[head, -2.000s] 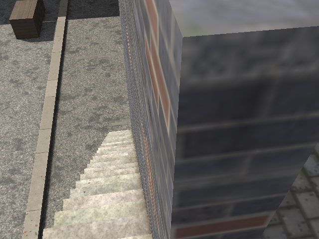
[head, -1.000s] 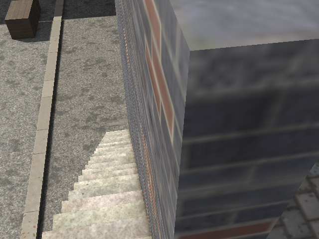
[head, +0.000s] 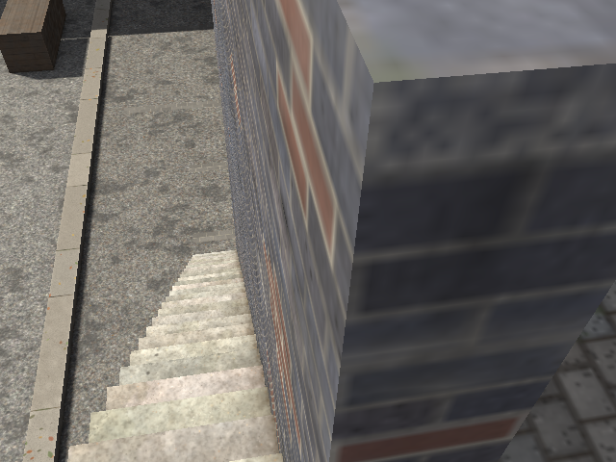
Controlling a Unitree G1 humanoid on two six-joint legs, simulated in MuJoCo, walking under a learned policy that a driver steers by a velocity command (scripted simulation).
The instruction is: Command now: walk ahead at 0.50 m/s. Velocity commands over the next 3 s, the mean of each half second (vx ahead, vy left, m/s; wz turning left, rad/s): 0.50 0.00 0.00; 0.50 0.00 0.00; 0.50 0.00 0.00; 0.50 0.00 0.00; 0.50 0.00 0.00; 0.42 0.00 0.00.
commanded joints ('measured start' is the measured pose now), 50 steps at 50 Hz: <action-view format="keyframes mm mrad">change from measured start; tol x4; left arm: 1 -15 125 29 -39 -10 2 28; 12 -4 110 25 -42 -6 -3 33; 13 -80 96 20 -71 9 -16 12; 41 -123 108 28 -75 2 -13 -7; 42 -43 123 33 -46 -11 -2 17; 50 -29 112 27 -45 -6 -1 32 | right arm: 1 -43 -123 -29 -48 2 -8 -16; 40 -121 -118 -25 -84 0 -12 2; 42 -66 -121 -31 -68 5 -9 -13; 50 -48 -121 -47 -53 5 -5 -20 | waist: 1 9 73 -81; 12 6 16 -77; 13 0 -20 -32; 14 -1 -31 -90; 42 10 54 -143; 44 9 50 -82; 50 6 21 -79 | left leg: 1 47 122 -134 -77 -39 42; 12 75 122 -134 -76 -7 48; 14 29 124 -97 -41 58 41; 41 29 120 -96 -28 28 33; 42 84 118 -130 -65 -18 36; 50 78 123 -135 -81 -16 46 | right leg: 1 -4 -204 160 -47 -81 68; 12 -13 -199 165 -55 -64 68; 14 44 -229 166 -14 54 46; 41 40 -228 159 -1 -10 48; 42 10 -204 170 -30 -84 63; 50 -16 -198 168 -51 -67 69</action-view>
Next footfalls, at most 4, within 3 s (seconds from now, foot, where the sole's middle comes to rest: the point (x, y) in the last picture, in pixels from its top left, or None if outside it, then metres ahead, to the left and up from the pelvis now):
none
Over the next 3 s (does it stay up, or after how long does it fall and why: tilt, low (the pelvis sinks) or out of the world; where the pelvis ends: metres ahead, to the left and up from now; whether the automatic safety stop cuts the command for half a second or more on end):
stays up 0.01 0.01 0.00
